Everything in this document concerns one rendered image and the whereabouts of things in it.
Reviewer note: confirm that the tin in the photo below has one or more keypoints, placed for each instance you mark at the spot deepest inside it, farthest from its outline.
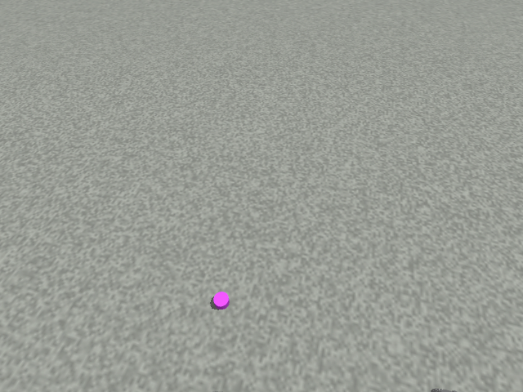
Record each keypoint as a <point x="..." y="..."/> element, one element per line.
<point x="221" y="300"/>

